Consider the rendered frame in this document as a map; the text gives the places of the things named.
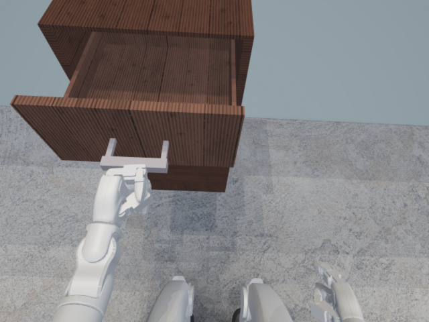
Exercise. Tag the robot thigh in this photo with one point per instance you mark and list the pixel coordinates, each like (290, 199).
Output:
(260, 303)
(174, 303)

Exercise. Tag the left robot hand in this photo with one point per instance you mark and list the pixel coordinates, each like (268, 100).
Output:
(112, 191)

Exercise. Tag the cabinet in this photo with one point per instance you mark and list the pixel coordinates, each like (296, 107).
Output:
(68, 24)

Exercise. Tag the left robot thigh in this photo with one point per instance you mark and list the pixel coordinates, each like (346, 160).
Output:
(174, 303)

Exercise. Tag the robot left forearm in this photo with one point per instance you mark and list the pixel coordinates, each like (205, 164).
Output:
(88, 293)

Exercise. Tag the handle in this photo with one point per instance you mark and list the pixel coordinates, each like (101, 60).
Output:
(154, 165)

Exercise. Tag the right robot hand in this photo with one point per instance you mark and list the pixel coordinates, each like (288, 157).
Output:
(339, 303)

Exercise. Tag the drawer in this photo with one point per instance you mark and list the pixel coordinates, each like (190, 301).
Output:
(143, 90)

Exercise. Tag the right robot thigh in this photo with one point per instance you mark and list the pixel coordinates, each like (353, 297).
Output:
(260, 303)

